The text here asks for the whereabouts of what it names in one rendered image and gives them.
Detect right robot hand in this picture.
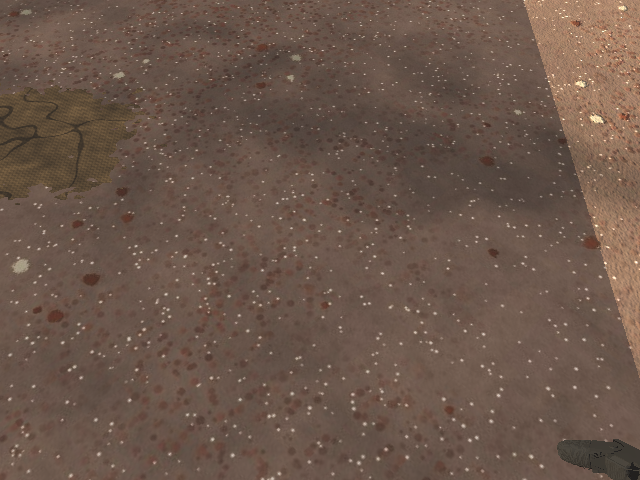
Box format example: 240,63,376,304
557,439,640,480

